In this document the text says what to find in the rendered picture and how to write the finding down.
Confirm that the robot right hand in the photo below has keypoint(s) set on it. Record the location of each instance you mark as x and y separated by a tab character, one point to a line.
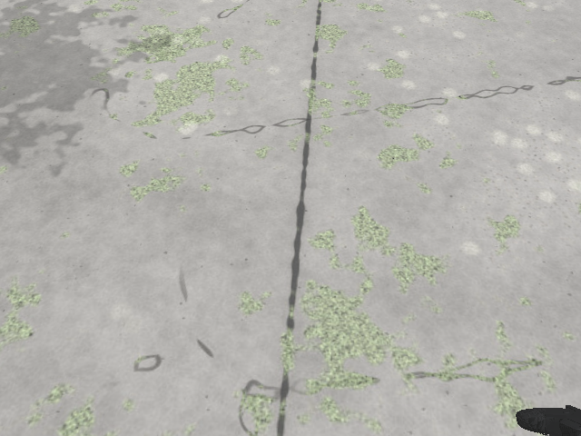
552	421

